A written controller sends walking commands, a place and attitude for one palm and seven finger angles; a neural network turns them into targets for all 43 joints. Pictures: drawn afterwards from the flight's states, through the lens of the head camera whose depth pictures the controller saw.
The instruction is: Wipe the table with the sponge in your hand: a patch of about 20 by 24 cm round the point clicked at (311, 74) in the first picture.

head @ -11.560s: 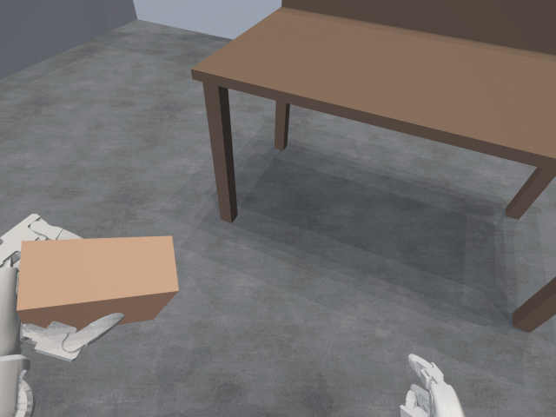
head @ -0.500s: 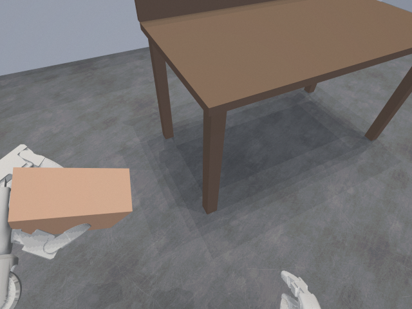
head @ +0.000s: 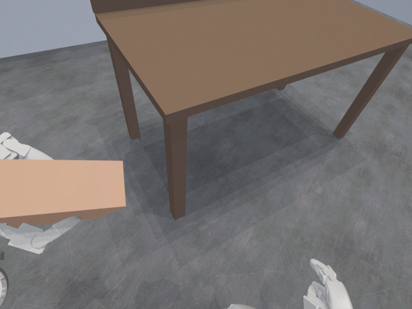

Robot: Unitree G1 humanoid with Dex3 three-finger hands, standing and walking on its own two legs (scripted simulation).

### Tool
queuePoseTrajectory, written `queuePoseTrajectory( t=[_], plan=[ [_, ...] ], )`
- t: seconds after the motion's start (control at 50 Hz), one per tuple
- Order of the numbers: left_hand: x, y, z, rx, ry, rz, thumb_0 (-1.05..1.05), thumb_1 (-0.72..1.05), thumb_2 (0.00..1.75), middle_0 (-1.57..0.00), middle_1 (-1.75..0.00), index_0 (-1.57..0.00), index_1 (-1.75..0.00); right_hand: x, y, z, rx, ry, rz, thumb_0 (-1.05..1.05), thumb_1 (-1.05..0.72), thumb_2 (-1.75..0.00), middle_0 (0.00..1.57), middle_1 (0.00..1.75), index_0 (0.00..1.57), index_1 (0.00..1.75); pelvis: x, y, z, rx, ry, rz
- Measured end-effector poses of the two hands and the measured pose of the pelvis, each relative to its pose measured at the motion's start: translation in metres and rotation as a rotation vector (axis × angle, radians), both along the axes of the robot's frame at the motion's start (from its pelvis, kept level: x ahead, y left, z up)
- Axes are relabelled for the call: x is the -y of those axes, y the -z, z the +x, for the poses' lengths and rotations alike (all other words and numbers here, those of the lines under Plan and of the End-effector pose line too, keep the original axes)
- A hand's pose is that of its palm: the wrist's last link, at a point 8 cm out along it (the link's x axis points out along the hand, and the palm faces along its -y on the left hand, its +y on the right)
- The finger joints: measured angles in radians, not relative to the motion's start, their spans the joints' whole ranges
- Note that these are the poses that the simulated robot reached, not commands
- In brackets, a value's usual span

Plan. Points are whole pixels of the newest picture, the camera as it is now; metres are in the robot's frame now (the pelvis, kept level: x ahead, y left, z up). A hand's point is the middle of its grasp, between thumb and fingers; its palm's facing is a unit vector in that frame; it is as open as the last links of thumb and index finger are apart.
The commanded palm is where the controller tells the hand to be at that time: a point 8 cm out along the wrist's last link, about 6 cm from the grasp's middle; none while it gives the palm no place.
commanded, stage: take the last steps up to it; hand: left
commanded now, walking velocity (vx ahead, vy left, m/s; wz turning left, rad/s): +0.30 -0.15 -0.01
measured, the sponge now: (79, 194) +0.24 +0.21 +0.15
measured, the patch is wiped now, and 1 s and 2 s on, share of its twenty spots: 0.00 0.00 0.00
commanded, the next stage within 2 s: none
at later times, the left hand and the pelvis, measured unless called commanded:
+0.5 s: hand (163, 140) +0.33 +0.11 +0.18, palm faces +0.33 -0.79 -0.52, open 10.3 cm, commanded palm +0.27 +0.15 +0.19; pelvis +0.11 -0.13 +0.00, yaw +0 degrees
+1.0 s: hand (242, 108) +0.44 -0.03 +0.17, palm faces +0.37 -0.78 -0.50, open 10.3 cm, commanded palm +0.37 +0.02 +0.19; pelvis +0.22 -0.26 +0.00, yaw +1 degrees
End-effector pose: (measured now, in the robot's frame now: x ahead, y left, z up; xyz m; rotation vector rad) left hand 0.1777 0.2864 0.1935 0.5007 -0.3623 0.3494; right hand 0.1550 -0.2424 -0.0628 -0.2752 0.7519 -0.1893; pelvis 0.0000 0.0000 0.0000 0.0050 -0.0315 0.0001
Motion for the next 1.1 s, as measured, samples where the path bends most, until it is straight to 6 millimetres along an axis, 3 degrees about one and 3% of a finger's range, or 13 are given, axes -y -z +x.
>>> queuePoseTrajectory(
  t=[0.1,0.18,0.26,0.32,0.4,0.48,0.58,0.66,0.76,0.82,0.88,0.94,1.1],
  plan=[
    [0.028,-0.011,0.025,-0.046,0.009,0.022,-0.01,-0.50,0.99,-0.73,-1.35,-0.72,-1.34,-0.016,0.005,0.019,-0.003,-0.039,0.127,0.01,-0.91,-0.90,0.20,0.30,0.20,0.30,0.021,-0.010,0.021,-0.021,0.021,-0.030],
    [0.061,-0.010,0.045,-0.105,0.018,0.056,-0.01,-0.50,0.99,-0.73,-1.35,-0.72,-1.34,-0.009,0.017,0.032,-0.022,-0.051,0.207,0.01,-0.91,-0.90,0.20,0.30,0.21,0.30,0.048,-0.010,0.040,-0.036,0.031,-0.037],
    [0.097,0.001,0.068,-0.128,0.005,0.109,-0.01,-0.50,0.99,-0.74,-1.35,-0.72,-1.34,0.022,0.045,0.051,-0.054,-0.055,0.241,0.01,-0.90,-0.90,0.20,0.30,0.21,0.30,0.083,0.008,0.058,-0.033,0.026,-0.026],
    [0.119,0.006,0.085,-0.136,0.011,0.071,-0.01,-0.50,0.99,-0.74,-1.35,-0.72,-1.34,0.055,0.056,0.063,-0.110,-0.050,0.203,0.01,-0.90,-0.90,0.20,0.30,0.21,0.30,0.097,0.009,0.066,-0.022,0.005,-0.020],
    [0.137,-0.001,0.099,-0.149,0.030,0.072,-0.01,-0.50,0.99,-0.74,-1.34,-0.72,-1.34,0.099,0.044,0.081,-0.144,-0.010,0.128,0.01,-0.91,-0.90,0.20,0.30,0.21,0.30,0.112,0.001,0.082,-0.034,0.010,0.001],
    [0.142,-0.009,0.111,-0.128,0.035,0.094,-0.01,-0.50,0.99,-0.74,-1.34,-0.72,-1.34,0.132,0.024,0.102,-0.138,0.009,0.043,0.01,-0.91,-0.90,0.20,0.30,0.20,0.30,0.125,-0.003,0.103,-0.049,0.006,0.007],
    [0.144,-0.001,0.132,-0.040,0.024,0.064,-0.01,-0.50,0.99,-0.74,-1.34,-0.72,-1.34,0.156,0.013,0.135,-0.057,0.035,-0.032,0.01,-0.91,-0.90,0.19,0.30,0.20,0.30,0.135,0.010,0.132,-0.029,0.019,0.015],
    [0.158,0.005,0.157,-0.039,0.009,0.013,-0.01,-0.50,0.99,-0.74,-1.34,-0.72,-1.34,0.155,0.006,0.157,-0.017,0.012,0.014,0.01,-0.91,-0.90,0.19,0.30,0.20,0.30,0.154,0.004,0.148,-0.024,0.016,0.007],
    [0.199,-0.008,0.178,-0.049,0.029,0.013,-0.01,-0.50,0.99,-0.74,-1.34,-0.72,-1.34,0.154,0.006,0.179,0.005,-0.036,0.116,0.01,-0.91,-0.90,0.20,0.30,0.20,0.30,0.184,-0.006,0.169,-0.038,0.024,-0.020],
    [0.228,-0.014,0.188,-0.068,0.035,0.072,-0.01,-0.50,0.99,-0.74,-1.34,-0.72,-1.34,0.164,0.018,0.190,0.006,-0.050,0.179,0.01,-0.91,-0.90,0.20,0.30,0.21,0.30,0.209,-0.003,0.183,-0.039,0.022,-0.024],
    [0.254,-0.010,0.198,-0.079,0.014,0.126,-0.01,-0.50,0.99,-0.74,-1.34,-0.72,-1.34,0.184,0.042,0.202,-0.016,-0.054,0.218,0.01,-0.91,-0.90,0.20,0.30,0.21,0.30,0.235,0.012,0.196,-0.025,0.010,-0.019],
    [0.269,-0.004,0.210,-0.108,-0.012,0.084,-0.01,-0.50,0.99,-0.74,-1.34,-0.72,-1.34,0.211,0.053,0.211,-0.089,-0.055,0.196,0.01,-0.91,-0.90,0.20,0.30,0.21,0.30,0.250,0.010,0.205,-0.018,-0.012,-0.012],
    [0.288,-0.002,0.239,-0.160,-0.047,0.035,-0.01,-0.50,0.99,-0.74,-1.34,-0.72,-1.34,0.276,0.027,0.240,-0.156,-0.030,0.069,0.01,-0.91,-0.90,0.20,0.30,0.20,0.30,0.281,-0.008,0.240,-0.049,-0.022,0.018]
  ],
)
